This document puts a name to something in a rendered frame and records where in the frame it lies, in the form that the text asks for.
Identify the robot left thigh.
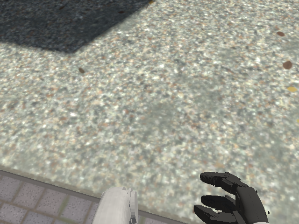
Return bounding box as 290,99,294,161
91,187,138,224

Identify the right robot hand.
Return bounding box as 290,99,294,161
193,172,270,224

